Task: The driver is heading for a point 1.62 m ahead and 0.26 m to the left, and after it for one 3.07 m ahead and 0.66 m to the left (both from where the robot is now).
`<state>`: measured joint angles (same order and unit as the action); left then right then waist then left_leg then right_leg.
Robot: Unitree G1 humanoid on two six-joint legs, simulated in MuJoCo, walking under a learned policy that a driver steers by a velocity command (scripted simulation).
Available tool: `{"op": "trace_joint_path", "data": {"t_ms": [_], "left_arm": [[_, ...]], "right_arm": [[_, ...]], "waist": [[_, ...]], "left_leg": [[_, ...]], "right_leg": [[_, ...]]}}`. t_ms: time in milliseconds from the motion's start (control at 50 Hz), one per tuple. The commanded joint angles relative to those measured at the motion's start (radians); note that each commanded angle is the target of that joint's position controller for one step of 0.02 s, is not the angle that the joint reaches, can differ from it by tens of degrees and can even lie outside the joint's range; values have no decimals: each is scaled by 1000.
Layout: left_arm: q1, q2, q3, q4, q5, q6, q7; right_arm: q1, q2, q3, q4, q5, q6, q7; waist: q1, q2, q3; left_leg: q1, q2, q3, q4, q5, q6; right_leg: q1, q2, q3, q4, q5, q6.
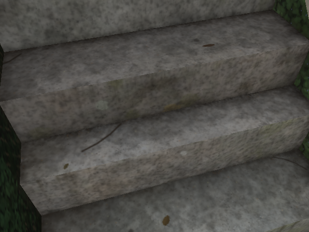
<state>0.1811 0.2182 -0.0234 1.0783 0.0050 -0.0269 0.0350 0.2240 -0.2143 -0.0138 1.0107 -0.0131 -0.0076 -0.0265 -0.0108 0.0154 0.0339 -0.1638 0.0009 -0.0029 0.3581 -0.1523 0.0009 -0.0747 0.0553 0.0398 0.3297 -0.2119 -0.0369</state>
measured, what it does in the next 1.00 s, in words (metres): stands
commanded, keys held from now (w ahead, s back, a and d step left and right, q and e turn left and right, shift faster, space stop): no key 0.76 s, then w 0.24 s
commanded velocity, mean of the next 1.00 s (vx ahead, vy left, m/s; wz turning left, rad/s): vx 0.05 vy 0.00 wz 0.00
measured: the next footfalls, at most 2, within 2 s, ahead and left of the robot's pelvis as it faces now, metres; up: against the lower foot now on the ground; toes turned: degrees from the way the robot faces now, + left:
right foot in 1.32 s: +0.12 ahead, -0.10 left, +0.00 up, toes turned +2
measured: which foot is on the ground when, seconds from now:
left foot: down 0.00-1.00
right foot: down 0.00-1.00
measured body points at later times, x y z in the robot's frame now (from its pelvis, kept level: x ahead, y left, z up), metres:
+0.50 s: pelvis +0.01 -0.01 +0.00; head +0.01 -0.02 +0.45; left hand +0.02 +0.23 -0.16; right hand +0.00 -0.24 -0.16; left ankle +0.03 +0.12 -0.75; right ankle -0.02 -0.10 -0.75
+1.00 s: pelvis +0.04 -0.02 +0.00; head +0.04 -0.01 +0.45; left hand +0.05 +0.23 -0.16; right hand +0.06 -0.25 -0.16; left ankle +0.03 +0.12 -0.75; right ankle -0.02 -0.10 -0.75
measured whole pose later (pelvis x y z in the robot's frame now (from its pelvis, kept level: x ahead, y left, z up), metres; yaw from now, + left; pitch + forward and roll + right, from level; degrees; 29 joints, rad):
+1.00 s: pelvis +0.04 -0.02 +0.00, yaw +0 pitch -1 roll -1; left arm 0.27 0.19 0.01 1.12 0.00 -0.04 0.04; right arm 0.28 -0.17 0.02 1.09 -0.03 -0.04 -0.04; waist 0.01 0.02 -0.01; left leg -0.18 0.04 -0.03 0.47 -0.28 -0.01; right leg -0.02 0.10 0.04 0.30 -0.26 -0.08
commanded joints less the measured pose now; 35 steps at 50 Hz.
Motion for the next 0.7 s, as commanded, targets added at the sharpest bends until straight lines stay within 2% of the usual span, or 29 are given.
{"op": "trace_joint_path", "data": {"t_ms": [20,40,60,140,300,500,540,560,640,700], "left_arm": [[0,118,17,-13,-3,-11,1],[1,117,16,-9,-3,-12,1],[10,112,18,1,4,-9,-1],[18,107,21,17,0,-6,-3],[47,91,24,46,-3,-6,-4],[76,75,28,66,-5,-7,0],[77,74,28,65,-2,-7,1],[80,78,31,65,-6,-7,5],[90,71,33,65,-6,-7,9],[94,70,35,64,-5,-8,11]], "right_arm": [[15,-83,-12,-15,2,-12,-2],[20,-82,-11,-9,2,-13,-2],[40,-50,2,8,6,-15,0],[59,-62,7,33,4,-22,-5],[100,-42,19,67,4,-25,-13],[125,-24,24,88,4,-27,-22],[127,-27,23,90,3,-26,-24],[122,-44,19,88,1,-24,-26],[122,-28,21,93,2,-21,-30],[120,-30,20,94,2,-19,-31]], "waist": [[1,-27,44],[2,-23,39],[3,-25,27],[6,-10,31],[10,0,29],[13,7,29],[13,1,28],[10,3,26],[12,4,21],[12,3,22]], "left_leg": [[24,85,-100,-49,10,-16],[23,86,-100,-49,11,-17],[31,87,-96,-53,12,-16],[16,92,-95,-52,17,-16],[-1,98,-94,-39,19,-15],[1,102,-91,-25,44,-12],[0,104,-88,-19,54,-10],[1,103,-87,-24,57,-10],[7,102,-83,-19,67,-10],[8,102,-82,-16,71,-11]], "right_leg": [[-131,-141,148,-121,-64,-40],[-129,-141,147,-121,-62,-41],[-126,-144,153,-137,-70,-48],[-111,-137,147,-132,-43,-52],[-95,-127,135,-112,18,-57],[-79,-122,126,-88,104,-58],[-71,-121,122,-80,136,-56],[-70,-120,116,-75,148,-54],[-60,-120,113,-67,184,-53],[-57,-121,113,-64,199,-53]]}}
